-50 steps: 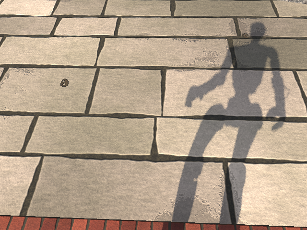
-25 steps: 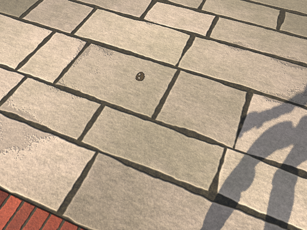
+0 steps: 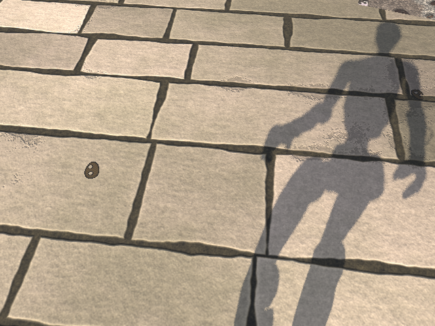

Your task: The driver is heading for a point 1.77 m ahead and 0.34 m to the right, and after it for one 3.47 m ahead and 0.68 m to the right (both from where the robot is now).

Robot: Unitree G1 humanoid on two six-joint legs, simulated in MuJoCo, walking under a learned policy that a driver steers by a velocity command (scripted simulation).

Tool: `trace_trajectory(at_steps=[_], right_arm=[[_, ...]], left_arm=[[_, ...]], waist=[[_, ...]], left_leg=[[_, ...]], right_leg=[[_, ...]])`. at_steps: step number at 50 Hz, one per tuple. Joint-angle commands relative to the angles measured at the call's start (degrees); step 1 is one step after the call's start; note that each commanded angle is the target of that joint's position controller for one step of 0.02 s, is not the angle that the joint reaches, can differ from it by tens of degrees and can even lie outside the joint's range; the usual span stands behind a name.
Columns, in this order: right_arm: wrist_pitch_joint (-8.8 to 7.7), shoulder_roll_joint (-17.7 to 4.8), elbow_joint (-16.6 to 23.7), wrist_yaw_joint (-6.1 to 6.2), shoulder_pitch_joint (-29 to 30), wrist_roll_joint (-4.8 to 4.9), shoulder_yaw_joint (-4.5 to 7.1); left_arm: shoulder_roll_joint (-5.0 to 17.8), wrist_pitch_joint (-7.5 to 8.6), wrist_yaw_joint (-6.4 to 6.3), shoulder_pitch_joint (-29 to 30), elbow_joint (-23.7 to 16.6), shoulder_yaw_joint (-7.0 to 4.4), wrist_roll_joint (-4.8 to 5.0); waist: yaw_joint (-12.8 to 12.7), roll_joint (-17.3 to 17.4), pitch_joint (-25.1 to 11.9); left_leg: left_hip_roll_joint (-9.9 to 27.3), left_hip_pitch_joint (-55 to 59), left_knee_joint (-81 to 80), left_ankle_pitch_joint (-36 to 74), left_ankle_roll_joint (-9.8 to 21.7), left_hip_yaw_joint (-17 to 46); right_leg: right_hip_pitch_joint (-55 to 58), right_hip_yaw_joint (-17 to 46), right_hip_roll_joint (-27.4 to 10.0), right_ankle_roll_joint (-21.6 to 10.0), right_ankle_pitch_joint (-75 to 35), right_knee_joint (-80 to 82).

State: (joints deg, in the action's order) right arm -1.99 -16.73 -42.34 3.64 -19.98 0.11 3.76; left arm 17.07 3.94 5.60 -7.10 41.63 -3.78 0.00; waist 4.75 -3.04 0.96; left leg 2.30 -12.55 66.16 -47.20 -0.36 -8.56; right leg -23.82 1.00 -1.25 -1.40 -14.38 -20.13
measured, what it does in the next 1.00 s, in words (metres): goes down, turning right: left foot, then right foot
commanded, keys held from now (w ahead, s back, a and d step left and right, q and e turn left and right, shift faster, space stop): e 0.60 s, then no key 0.40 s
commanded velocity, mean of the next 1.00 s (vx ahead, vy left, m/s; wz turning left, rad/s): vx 0.03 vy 0.00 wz -0.45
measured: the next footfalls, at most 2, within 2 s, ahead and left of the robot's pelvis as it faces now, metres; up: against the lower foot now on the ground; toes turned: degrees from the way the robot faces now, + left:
left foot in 0.50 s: +0.23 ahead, +0.13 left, +0.00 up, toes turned -25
right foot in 0.98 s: +0.12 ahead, -0.09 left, +0.00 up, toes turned -26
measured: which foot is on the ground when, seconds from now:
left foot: down 0.00-0.00, up 0.02-0.48, down 0.50-1.00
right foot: down 0.00-0.50, up 0.52-0.96, down 0.98-1.00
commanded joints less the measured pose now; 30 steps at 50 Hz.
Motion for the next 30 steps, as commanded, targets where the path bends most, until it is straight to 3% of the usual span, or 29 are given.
trace_trajectory(at_steps=[1, 2, 3, 4, 5, 6, 7, 8, 9, 10, 11, 13, 14, 15, 17, 20, 23, 24, 25, 26, 27, 28, 29, 30], right_arm=[[-1.53, -1.25, 3.12, -2.09, -11.82, 0.11, -1.60], [-2.10, -6.45, 5.58, -2.75, -4.48, 1.48, -1.58], [-1.92, -5.94, 9.71, -2.52, 0.76, 1.98, -2.08], [-1.25, -5.20, 9.77, -0.96, 4.60, 1.57, -2.31], [0.60, -4.71, 9.38, 0.66, 6.71, 1.22, -2.14], [2.39, -4.67, 9.35, 1.56, 6.57, 0.59, -2.02], [3.39, -4.55, 9.21, 2.23, 5.81, -0.03, -1.94], [3.74, -3.28, 9.62, 2.76, 4.91, -0.84, -2.05], [3.27, -3.21, 10.22, 2.99, 4.86, -0.88, -1.71], [2.99, -4.65, 10.29, 2.96, 4.38, -0.73, -1.06], [2.77, -3.31, 10.86, 2.95, 5.28, -1.08, -1.16], [2.86, -0.66, 14.05, 2.52, 9.22, -1.87, -2.07], [2.99, 0.60, 15.06, 2.08, 10.69, -2.23, -2.34], [3.10, 1.97, 15.86, 1.52, 11.84, -2.42, -2.78], [2.80, 2.27, 16.84, 0.42, 15.44, -2.10, -2.67], [2.48, 0.35, 16.24, -0.92, 15.97, -0.34, -1.49], [1.61, -1.46, 13.32, -1.91, 11.54, -0.30, 0.22], [1.35, -1.99, 12.03, -2.18, 9.33, -0.10, 0.96], [0.98, -2.77, 10.93, -1.87, 5.43, -0.71, 1.38], [1.29, -7.60, 10.72, -1.85, 0.88, -1.96, 2.42], [1.69, -9.68, 9.47, -2.64, -2.33, -3.09, 3.41], [1.22, -8.14, 9.43, -2.83, -0.76, -3.22, 3.17], [1.32, -5.34, 9.24, -2.54, 2.57, -2.70, 2.38], [1.89, -3.33, 10.02, -1.99, 6.29, -2.05, 1.49]], left_arm=[[15.41, 0.49, -1.64, -19.97, 1.42, -3.68, -1.43], [13.14, -1.30, -1.94, -21.58, 0.53, -3.29, 0.37], [14.26, -2.96, -3.05, -17.15, 0.96, -3.29, 1.45], [12.35, -4.10, -4.23, -11.99, -0.51, -2.53, 1.55], [9.94, -5.11, -5.29, -8.12, -1.55, -1.23, 1.06], [9.10, -5.21, -5.69, -7.27, -1.71, -0.36, 0.14], [10.23, -4.59, -5.31, -5.08, -3.05, -0.35, -1.15], [11.46, -4.06, -5.18, -3.83, -3.48, -0.57, -1.95], [10.88, -3.70, -5.67, -4.09, -3.53, -0.38, -1.78], [10.61, -3.46, -6.10, -4.43, -3.63, -0.18, -1.13], [9.90, -3.66, -6.74, -4.77, -3.52, -0.02, -0.80], [8.28, -5.26, -9.13, -6.46, -3.51, 0.80, 0.01], [7.72, -6.00, -10.00, -6.50, -3.82, 1.01, -0.06], [7.06, -6.91, -10.55, -5.80, -4.19, 0.94, 0.51], [7.55, -7.81, -11.21, -5.68, -5.32, 0.10, 0.59], [9.17, -8.12, -10.91, -4.55, -7.10, -1.15, -0.05], [7.86, -8.35, -9.61, -4.71, -8.11, -1.14, 0.13], [5.67, -7.53, -9.40, -3.74, -8.76, -0.78, 0.68], [2.78, -7.37, -8.78, -7.72, -7.92, -0.03, -0.08], [-1.45, -6.86, -8.14, -11.49, -8.04, 0.90, -1.96], [2.40, -5.06, -8.29, -7.01, -11.78, -0.55, 0.02], [7.11, -4.34, -8.62, -2.46, -11.94, -2.26, 0.25], [8.21, -4.96, -9.12, -1.17, -11.25, -2.92, 0.20], [7.53, -6.16, -9.67, -2.21, -9.98, -3.02, -0.12]], waist=[[-6.76, -11.51, -26.17], [-13.48, -2.11, -36.41], [-10.94, -1.36, -34.70], [-9.77, 5.31, -28.59], [-8.31, 7.51, -20.31], [-6.47, 6.34, -13.50], [-4.68, 5.05, -9.13], [-3.24, 2.29, -8.20], [-3.08, 1.76, -8.56], [-2.58, 1.55, -8.64], [-2.95, -0.29, -9.16], [-3.65, -1.15, -8.60], [-3.62, -2.38, -8.78], [-3.41, -3.01, -9.17], [-5.11, -5.28, -8.96], [-5.62, -8.93, -6.82], [-4.57, -10.99, -4.90], [-3.46, -10.47, -3.34], [-3.11, -6.28, -5.57], [-4.02, 10.18, -10.32], [-2.05, 18.18, -9.91], [-1.40, 16.34, -3.44], [-2.26, 15.64, 0.22], [-3.66, 15.14, 0.94]], left_leg=[[-2.23, -40.65, 53.06, -10.91, -6.07, 7.86], [-1.16, -44.52, 55.84, -7.45, -7.58, 13.93], [0.43, -49.71, 53.76, 0.33, -7.19, 14.80], [1.50, -49.71, 51.04, 7.32, -7.09, 13.87], [1.94, -47.54, 46.03, 10.50, -7.14, 13.43], [1.88, -41.95, 41.87, 10.23, -6.49, 13.35], [0.68, -37.36, 40.21, 13.53, -5.36, 12.47], [-0.73, -35.16, 40.51, 14.90, -4.84, 11.34], [-1.59, -36.38, 41.09, 18.91, -4.79, 12.57], [-2.13, -36.66, 35.68, 25.72, -4.90, 13.01], [-3.19, -37.99, 35.41, 27.64, -5.63, 12.41], [-4.20, -40.33, 25.31, 34.95, -7.63, 13.24], [-4.53, -39.59, 20.46, 37.32, -8.39, 13.17], [-4.21, -37.29, 9.69, 38.73, -8.47, 13.35], [-5.37, -30.05, -3.60, 39.96, -8.49, 12.73], [-5.78, -21.34, -15.91, 36.23, -7.03, 14.50], [-6.09, -5.78, -32.51, 37.97, -4.22, 13.95], [-5.30, -1.14, -38.76, 39.24, -3.60, 13.30], [0.04, 10.95, -41.13, 40.53, -1.55, 15.71], [15.02, 21.92, -38.50, 50.16, 4.94, 29.79], [23.45, 19.73, -46.00, 41.90, 13.67, 46.71], [21.42, 15.35, -48.95, 29.20, 15.26, 46.15], [17.26, 10.77, -49.10, 23.34, 12.56, 38.83], [13.90, 5.93, -49.11, 24.31, 10.00, 32.31]], right_leg=[[59.76, 23.82, -21.18, -20.02, -65.16, -24.27], [64.12, 27.96, -23.78, -24.95, -60.11, -20.38], [60.28, 30.12, -22.78, -23.81, -35.67, -15.30], [48.74, 30.95, -21.24, -21.06, -16.31, -10.09], [34.49, 30.08, -21.31, -19.73, -8.15, -6.63], [20.51, 29.58, -20.34, -18.68, -4.61, -4.09], [10.31, 27.16, -17.48, -18.17, -6.64, -2.63], [5.23, 24.53, -15.10, -17.55, -11.37, -2.47], [5.36, 23.29, -13.41, -16.65, -13.36, -3.52], [5.46, 20.43, -9.95, -14.79, -11.71, -4.11], [6.98, 20.05, -8.87, -14.09, -13.23, -4.69], [8.64, 19.70, -6.23, -13.11, -3.12, -5.65], [9.10, 20.20, -5.22, -12.52, 0.08, -5.92], [9.99, 19.68, -3.58, -11.03, 6.02, -5.33], [8.07, 21.42, -3.02, -9.83, 16.15, -3.34], [6.14, 26.81, -4.98, -10.09, 25.22, -0.81], [3.35, 30.28, -4.26, -8.83, 27.52, -1.45], [1.17, 29.13, -1.22, -7.42, 26.30, -5.80], [-6.11, 27.12, 0.90, -5.15, 36.01, -11.19], [-16.82, 18.06, 10.09, -0.35, 53.43, -31.57], [-29.21, 15.60, 13.05, 3.17, 58.91, -42.31], [-34.90, 13.34, 9.40, 5.05, 53.08, -52.46], [-36.28, 11.46, 7.84, 5.33, 47.56, -57.41], [-34.41, 9.20, 7.36, 5.73, 43.58, -62.41]])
